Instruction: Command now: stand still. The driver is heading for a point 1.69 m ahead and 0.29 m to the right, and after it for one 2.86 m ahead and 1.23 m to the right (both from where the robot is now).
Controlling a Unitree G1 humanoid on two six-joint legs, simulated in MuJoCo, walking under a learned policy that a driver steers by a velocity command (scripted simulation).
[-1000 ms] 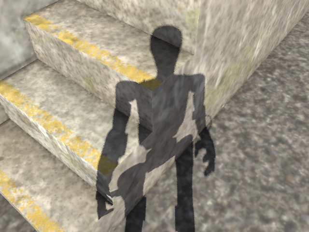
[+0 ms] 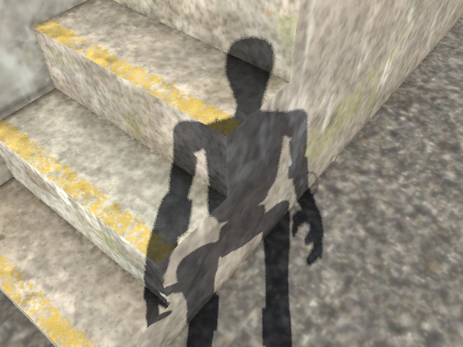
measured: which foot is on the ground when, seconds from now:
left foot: down 0.00-1.00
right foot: down 0.00-0.20, up 0.22-0.40, down 0.42-1.00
